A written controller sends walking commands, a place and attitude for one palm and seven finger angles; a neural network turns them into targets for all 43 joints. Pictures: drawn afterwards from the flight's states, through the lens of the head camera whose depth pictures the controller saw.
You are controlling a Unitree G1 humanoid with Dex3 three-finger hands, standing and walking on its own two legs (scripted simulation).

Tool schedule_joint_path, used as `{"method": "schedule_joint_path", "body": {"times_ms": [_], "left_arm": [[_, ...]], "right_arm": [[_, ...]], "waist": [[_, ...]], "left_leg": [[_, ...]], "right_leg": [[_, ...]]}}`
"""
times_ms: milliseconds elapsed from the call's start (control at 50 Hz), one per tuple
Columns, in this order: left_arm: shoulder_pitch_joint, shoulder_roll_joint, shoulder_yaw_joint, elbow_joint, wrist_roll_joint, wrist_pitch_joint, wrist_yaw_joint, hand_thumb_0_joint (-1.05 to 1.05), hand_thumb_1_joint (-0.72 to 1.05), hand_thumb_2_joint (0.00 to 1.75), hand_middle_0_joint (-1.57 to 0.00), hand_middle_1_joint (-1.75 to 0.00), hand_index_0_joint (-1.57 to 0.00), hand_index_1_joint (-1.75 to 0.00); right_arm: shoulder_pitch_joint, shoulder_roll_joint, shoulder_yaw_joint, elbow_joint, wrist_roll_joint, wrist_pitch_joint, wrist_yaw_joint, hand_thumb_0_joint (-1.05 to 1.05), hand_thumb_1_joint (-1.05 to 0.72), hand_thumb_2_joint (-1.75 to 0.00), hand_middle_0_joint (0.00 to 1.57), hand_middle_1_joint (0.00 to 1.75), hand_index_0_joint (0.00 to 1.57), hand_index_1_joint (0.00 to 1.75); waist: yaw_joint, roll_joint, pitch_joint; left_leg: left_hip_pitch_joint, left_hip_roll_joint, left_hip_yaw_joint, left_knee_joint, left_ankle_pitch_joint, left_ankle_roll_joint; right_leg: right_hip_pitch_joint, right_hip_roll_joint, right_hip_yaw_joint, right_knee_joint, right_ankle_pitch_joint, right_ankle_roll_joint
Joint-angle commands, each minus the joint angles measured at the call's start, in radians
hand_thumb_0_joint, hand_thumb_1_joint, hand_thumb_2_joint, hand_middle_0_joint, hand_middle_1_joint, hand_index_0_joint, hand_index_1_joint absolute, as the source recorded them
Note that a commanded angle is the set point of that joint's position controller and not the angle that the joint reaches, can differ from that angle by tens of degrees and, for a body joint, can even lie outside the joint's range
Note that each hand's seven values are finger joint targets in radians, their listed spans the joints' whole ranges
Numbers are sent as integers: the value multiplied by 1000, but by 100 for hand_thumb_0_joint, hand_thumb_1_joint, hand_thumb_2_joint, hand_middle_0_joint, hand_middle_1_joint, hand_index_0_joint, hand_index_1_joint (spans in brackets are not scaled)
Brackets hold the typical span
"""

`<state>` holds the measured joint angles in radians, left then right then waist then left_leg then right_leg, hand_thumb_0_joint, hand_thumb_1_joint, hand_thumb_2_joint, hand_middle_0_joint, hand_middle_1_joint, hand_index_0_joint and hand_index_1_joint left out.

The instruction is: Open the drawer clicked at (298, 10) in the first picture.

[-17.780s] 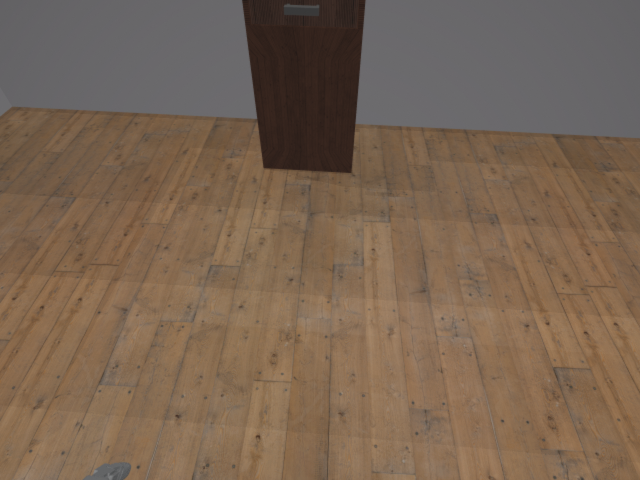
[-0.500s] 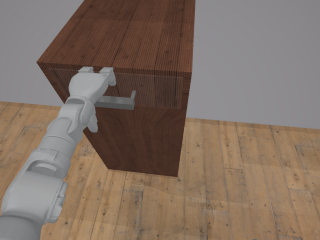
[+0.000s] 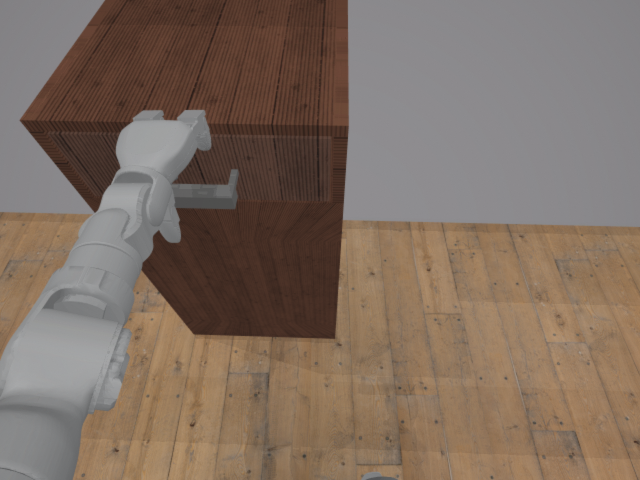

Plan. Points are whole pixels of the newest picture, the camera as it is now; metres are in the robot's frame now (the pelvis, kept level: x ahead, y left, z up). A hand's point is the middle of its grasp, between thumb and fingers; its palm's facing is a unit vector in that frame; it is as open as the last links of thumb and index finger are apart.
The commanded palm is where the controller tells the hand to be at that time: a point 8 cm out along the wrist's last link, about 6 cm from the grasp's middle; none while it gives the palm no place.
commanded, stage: re-aim the fingers above the handle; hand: left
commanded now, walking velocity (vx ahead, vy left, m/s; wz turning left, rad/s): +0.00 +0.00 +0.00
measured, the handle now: (196, 185) +0.54 +0.16 +0.01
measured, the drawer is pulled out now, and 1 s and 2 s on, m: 0.00 0.00 0.00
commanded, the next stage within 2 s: lower the fingers behind the handle in 1.36 s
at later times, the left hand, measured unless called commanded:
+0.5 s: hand (151, 191) +0.49 +0.20 +0.06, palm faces -0.07 -0.01 -1.00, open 13.8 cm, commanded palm +0.49 +0.20 +0.13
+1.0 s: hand (158, 183) +0.49 +0.19 +0.07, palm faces -0.04 -0.03 -1.00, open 13.8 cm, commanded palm +0.47 +0.19 +0.13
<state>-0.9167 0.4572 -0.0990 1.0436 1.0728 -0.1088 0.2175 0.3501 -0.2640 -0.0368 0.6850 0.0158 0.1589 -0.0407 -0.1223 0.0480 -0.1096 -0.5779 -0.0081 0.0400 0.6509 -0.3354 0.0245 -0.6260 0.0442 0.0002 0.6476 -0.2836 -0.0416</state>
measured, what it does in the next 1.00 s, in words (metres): stands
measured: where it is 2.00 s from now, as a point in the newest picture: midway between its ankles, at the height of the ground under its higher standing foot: outside the picture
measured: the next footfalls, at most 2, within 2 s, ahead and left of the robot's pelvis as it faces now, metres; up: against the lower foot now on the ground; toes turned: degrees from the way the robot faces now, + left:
none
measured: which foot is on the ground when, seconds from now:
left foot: down 0.00-1.00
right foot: down 0.00-1.00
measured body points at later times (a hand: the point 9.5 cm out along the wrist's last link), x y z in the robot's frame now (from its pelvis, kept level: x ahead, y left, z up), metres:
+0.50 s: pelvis -0.01 +0.01 -0.01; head +0.09 +0.01 +0.43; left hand +0.49 +0.20 +0.12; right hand +0.00 -0.27 -0.13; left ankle -0.02 +0.11 -0.72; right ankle +0.01 -0.09 -0.72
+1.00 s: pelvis +0.01 +0.02 +0.00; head +0.08 +0.01 +0.44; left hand +0.49 +0.19 +0.13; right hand +0.05 -0.24 -0.14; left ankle -0.02 +0.11 -0.72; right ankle +0.01 -0.09 -0.72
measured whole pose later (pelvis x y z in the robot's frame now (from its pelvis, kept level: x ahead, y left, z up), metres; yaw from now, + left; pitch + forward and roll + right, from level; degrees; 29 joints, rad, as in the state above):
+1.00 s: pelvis +0.01 +0.02 +0.00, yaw +0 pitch +15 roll -1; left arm -0.88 0.41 -0.14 0.99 1.06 -0.07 0.19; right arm 0.33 -0.24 -0.04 0.66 0.00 0.16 0.00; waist -0.09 0.06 -0.13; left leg -0.58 -0.03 0.04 0.69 -0.37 0.05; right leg -0.61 0.03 0.00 0.66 -0.31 -0.01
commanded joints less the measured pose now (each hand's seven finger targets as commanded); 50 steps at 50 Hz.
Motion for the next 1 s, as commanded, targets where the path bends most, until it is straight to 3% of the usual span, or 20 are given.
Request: {"method": "schedule_joint_path", "body": {"times_ms": [0,80,120,160,260,340,420,480,520,540,560,600,660,720,760,780,840,880,900,980], "left_arm": [[-456,366,120,-82,-4,73,17,0,-50,30,-30,-120,-30,-120],[-456,356,107,-85,0,63,19,0,-50,30,-30,-120,-30,-120],[-484,352,99,-83,0,59,20,0,-50,30,-30,-120,-30,-120],[-466,396,134,-77,3,57,23,0,-50,30,-30,-120,-30,-120],[-482,375,112,-100,-3,36,11,0,-50,30,-30,-120,-30,-120],[-554,271,39,-221,-24,-34,-14,0,-50,30,-30,-120,-30,-120],[-587,185,-7,-271,-48,-74,-7,0,-50,30,-30,-120,-30,-120],[-566,252,57,-218,-34,-49,30,0,-50,30,-30,-120,-30,-120],[-581,257,68,-227,-23,-30,53,0,-50,30,-30,-120,-30,-120],[-572,223,47,-218,-17,-14,60,0,-50,30,-30,-120,-30,-120],[-554,235,67,-220,-13,0,65,0,-50,30,-30,-120,-30,-120],[-547,190,40,-221,-19,23,64,0,-50,30,-30,-120,-30,-120],[-542,186,34,-206,-16,54,59,0,-50,30,-30,-120,-30,-120],[-535,203,50,-242,-14,57,49,0,-50,30,-30,-120,-30,-120],[-526,129,1,-253,-27,54,33,0,-50,30,-30,-120,-30,-120],[-506,164,32,-266,-27,48,28,0,-50,30,-30,-120,-30,-120],[-462,154,28,-277,-32,33,12,0,-50,30,-30,-120,-30,-120],[-418,150,27,-229,-29,41,9,0,-50,30,-30,-120,-30,-120],[-410,179,54,-220,-32,39,9,0,-50,30,-30,-120,-30,-120],[-447,167,32,-275,-18,34,18,0,-50,30,-30,-120,-30,-120]], "right_arm": [[69,-151,-41,-87,2,-28,-23,0,-90,-90,20,30,20,30],[75,-151,-42,-95,2,-40,-26,0,-90,-90,20,30,20,30],[82,-150,-42,-98,1,-46,-28,0,-90,-90,20,30,20,30],[82,-155,-39,-100,1,-50,-29,0,-90,-90,20,30,20,30],[94,-158,-43,-105,2,-63,-35,0,-90,-90,20,30,20,30],[120,-150,-61,-95,-7,-75,-32,0,-90,-90,20,30,20,30],[143,-147,-74,-64,-17,-74,-18,0,-90,-90,20,30,20,30],[144,-154,-68,-47,-20,-63,-8,0,-90,-90,20,30,20,30],[144,-154,-70,-45,-25,-59,1,0,-90,-90,20,30,20,30],[140,-151,-71,-44,-29,-55,8,0,-90,-90,20,30,20,30],[140,-151,-73,-45,-30,-50,14,0,-90,-90,20,30,20,30],[136,-150,-74,-52,-31,-38,23,0,-90,-90,20,30,20,30],[126,-152,-74,-52,-24,-25,26,0,-90,-90,20,30,20,30],[113,-147,-73,-65,-24,-19,25,0,-90,-90,20,30,20,30],[105,-141,-74,-71,-24,-16,28,0,-90,-90,20,30,20,30],[101,-143,-75,-76,-24,-16,27,0,-90,-90,20,30,20,30],[89,-137,-71,-87,-25,-11,27,0,-90,-90,20,30,20,30],[77,-137,-65,-88,-22,-6,25,0,-90,-90,20,30,20,30],[71,-139,-61,-92,-21,-6,22,0,-90,-90,20,30,20,30],[62,-133,-65,-100,-21,-11,20,0,-90,-90,20,30,20,30]], "waist": [[10,-92,-325],[10,-54,-332],[-3,-69,-341],[10,-67,-345],[-6,-75,-369],[-30,1,-438],[-50,33,-436],[-31,28,-406],[-17,55,-446],[-17,74,-450],[-3,75,-469],[-10,32,-472],[-14,-3,-425],[6,25,-465],[-6,4,-427],[6,-5,-438],[18,-7,-438],[17,-45,-365],[25,-62,-363],[22,-27,-392]], "left_leg": [[30,-24,9,-58,182,24],[42,-21,12,-53,155,24],[35,-21,10,-47,150,26],[23,-21,8,-45,142,25],[32,-18,4,-29,145,29],[140,-17,-14,-4,206,31],[233,-11,-42,17,281,26],[196,-12,-51,14,287,20],[217,-10,-55,21,355,12],[236,-8,-53,26,393,8],[251,-2,-56,32,440,3],[261,1,-61,35,506,-1],[250,8,-62,19,471,2],[281,7,-63,14,519,1],[298,13,-63,10,516,0],[300,13,-63,10,522,2],[297,11,-60,6,535,2],[245,7,-49,-8,473,7],[219,2,-45,-14,455,10],[235,-1,-40,-17,419,12]], "right_leg": [[294,-25,36,-86,204,18],[253,-22,35,-83,162,17],[254,-23,40,-83,164,21],[254,-21,38,-75,153,20],[247,-22,42,-73,167,23],[195,-15,36,-63,192,15],[91,0,11,-53,184,8],[75,5,-5,-36,172,1],[80,8,-12,-18,208,-3],[73,10,-17,-13,228,-6],[80,12,-23,-3,249,-8],[95,15,-30,-5,283,-6],[93,15,-30,-16,263,-1],[129,11,-25,-14,287,-3],[111,12,-32,-26,273,-1],[129,11,-27,-25,280,-2],[152,9,-26,-26,295,-2],[156,8,-27,-35,282,-2],[182,6,-22,-37,286,-4],[183,2,-15,-37,275,-5]]}}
